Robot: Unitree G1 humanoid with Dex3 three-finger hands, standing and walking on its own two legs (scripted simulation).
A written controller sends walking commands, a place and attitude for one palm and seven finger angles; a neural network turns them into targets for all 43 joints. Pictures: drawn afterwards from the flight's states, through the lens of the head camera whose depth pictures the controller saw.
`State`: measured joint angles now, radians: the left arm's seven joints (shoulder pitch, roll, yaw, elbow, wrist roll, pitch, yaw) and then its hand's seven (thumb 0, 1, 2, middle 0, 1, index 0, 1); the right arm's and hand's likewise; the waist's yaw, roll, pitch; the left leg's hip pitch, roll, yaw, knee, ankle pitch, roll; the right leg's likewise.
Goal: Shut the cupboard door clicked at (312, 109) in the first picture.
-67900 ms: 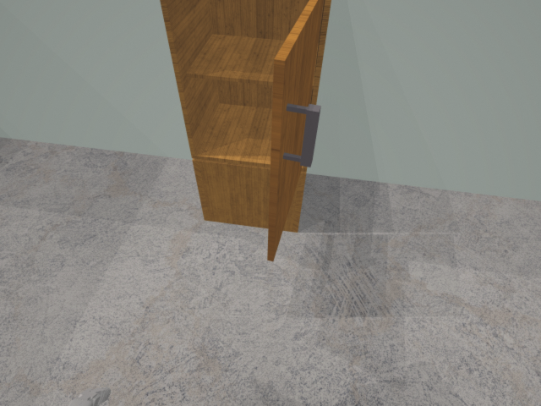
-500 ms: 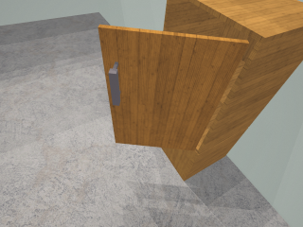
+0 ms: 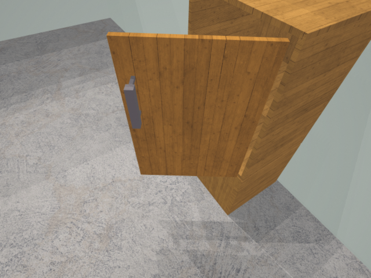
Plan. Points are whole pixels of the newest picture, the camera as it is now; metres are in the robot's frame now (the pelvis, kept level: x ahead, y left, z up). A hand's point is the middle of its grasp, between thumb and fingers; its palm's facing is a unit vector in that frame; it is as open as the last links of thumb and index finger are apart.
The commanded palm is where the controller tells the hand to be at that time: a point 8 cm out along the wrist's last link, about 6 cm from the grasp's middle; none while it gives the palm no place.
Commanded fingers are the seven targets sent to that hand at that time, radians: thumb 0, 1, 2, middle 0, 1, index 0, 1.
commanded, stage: look again from close up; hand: left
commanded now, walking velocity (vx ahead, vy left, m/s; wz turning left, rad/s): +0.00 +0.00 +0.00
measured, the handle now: (134, 102) +0.52 +0.17 +0.07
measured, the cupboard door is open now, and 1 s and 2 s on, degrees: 56 56 56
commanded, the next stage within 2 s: shuffle to correct the standing spot in 0.44 s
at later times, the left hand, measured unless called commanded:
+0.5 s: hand out of the picture -0.01 +0.14 -0.17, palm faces -0.01 -0.98 -0.21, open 7.4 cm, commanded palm none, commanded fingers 0.00 0.90 0.90 -0.20 -0.30 -0.20 -0.30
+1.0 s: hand out of the picture +0.04 +0.14 -0.19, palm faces +0.00 -0.98 -0.21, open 7.4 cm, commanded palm none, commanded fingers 0.00 0.90 0.90 -0.20 -0.30 -0.20 -0.30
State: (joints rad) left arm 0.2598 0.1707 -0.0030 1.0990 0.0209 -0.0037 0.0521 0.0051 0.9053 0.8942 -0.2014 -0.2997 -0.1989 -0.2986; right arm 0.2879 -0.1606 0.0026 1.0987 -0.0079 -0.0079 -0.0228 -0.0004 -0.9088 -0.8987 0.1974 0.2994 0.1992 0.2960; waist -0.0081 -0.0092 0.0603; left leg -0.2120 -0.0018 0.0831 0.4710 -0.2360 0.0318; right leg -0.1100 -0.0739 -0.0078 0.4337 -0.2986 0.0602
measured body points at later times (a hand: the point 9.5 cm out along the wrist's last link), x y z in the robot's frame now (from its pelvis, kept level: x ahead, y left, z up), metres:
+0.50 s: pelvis -0.02 -0.03 +0.00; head -0.02 -0.04 +0.45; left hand -0.01 +0.20 -0.16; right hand +0.00 -0.26 -0.16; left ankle +0.01 +0.10 -0.74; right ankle -0.04 -0.16 -0.74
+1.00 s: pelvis +0.05 -0.04 -0.02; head +0.08 -0.05 +0.43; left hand +0.04 +0.19 -0.17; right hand +0.01 -0.26 -0.18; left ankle +0.01 +0.09 -0.73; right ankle +0.00 -0.13 -0.74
